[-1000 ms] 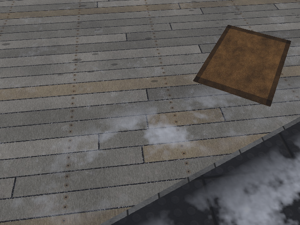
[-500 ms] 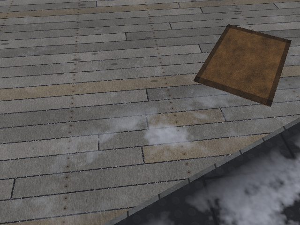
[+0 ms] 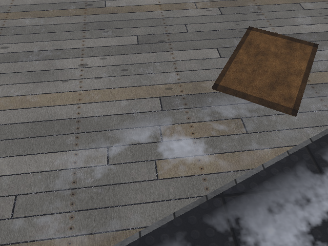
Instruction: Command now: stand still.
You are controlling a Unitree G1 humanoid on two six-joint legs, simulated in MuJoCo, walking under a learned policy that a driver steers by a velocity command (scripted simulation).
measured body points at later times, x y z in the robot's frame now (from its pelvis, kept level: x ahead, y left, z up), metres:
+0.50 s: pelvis +0.04 -0.02 -0.01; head +0.04 -0.03 +0.44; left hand +0.05 +0.21 -0.16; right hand -0.07 -0.23 -0.16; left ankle -0.07 +0.09 -0.74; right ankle +0.04 -0.12 -0.72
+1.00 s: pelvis +0.20 -0.07 -0.01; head +0.22 -0.07 +0.44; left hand +0.13 +0.12 -0.16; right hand +0.26 -0.28 -0.16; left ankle +0.26 +0.03 -0.74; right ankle +0.13 -0.13 -0.74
